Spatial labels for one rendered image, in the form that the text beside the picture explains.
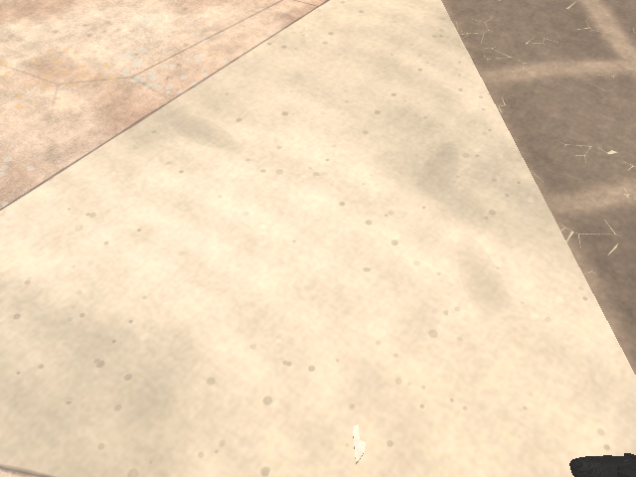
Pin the robot right hand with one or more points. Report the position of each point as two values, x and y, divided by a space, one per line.
604 466

